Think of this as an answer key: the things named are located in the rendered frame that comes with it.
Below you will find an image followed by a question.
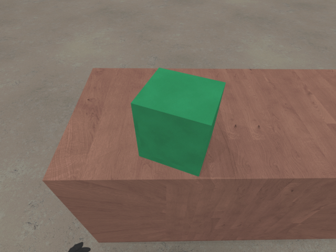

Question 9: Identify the carton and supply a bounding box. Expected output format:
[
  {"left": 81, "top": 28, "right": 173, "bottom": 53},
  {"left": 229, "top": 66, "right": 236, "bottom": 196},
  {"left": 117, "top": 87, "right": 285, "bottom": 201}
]
[{"left": 131, "top": 68, "right": 226, "bottom": 177}]

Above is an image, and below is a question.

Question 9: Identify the pedestal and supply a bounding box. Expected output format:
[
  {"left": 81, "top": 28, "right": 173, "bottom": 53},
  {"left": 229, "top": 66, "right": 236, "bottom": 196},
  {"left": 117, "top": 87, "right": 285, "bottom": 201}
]
[{"left": 43, "top": 68, "right": 336, "bottom": 243}]

